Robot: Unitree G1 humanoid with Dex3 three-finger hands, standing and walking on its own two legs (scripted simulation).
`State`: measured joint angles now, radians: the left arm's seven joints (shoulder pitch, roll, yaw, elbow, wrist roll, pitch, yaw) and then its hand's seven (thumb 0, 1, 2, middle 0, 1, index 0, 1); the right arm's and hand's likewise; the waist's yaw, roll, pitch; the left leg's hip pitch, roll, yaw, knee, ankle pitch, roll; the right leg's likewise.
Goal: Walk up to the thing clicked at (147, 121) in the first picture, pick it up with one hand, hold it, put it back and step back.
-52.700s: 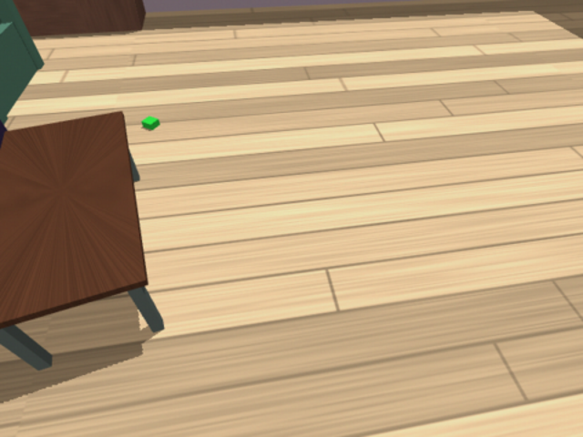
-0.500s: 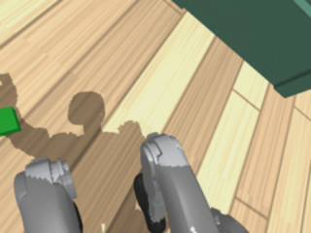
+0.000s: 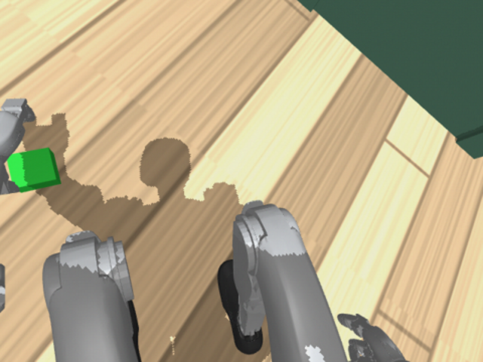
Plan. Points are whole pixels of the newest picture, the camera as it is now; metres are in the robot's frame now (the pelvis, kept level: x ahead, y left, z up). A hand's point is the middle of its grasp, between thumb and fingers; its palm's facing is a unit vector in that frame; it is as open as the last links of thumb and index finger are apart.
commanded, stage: withdraw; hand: left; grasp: from above
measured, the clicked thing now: (34, 170) +0.48 +0.29 -0.31
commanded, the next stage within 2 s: home in 0.06 s
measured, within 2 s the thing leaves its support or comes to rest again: neither
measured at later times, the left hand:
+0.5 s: hand out of the picture +0.42 +0.30 -0.10, palm faces -0.30 -0.29 -0.91, open 10.3 cm
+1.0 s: hand out of the picture +0.27 +0.25 +0.13, palm faces -0.02 -0.89 -0.46, open 7.4 cm
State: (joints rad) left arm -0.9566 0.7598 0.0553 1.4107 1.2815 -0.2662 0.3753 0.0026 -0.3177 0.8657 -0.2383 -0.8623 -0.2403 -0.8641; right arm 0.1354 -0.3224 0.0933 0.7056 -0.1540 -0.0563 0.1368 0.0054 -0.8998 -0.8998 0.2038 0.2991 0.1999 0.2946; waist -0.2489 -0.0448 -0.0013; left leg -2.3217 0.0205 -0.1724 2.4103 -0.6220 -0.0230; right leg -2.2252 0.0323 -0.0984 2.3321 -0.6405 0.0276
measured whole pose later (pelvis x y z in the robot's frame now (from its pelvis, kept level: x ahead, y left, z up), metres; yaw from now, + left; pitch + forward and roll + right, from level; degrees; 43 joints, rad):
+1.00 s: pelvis +0.02 +0.01 +0.23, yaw +7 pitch +26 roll -5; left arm 0.01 0.34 0.03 0.27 0.20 0.22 0.06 0.01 0.89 0.90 -0.21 -0.30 -0.21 -0.30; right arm 0.08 -0.23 0.00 0.55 0.03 -0.08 -0.02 0.01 -0.90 -0.90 0.21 0.30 0.20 0.29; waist -0.05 0.03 -0.21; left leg -1.56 0.03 -0.08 1.70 -0.60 0.00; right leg -1.49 0.00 -0.05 1.65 -0.62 0.02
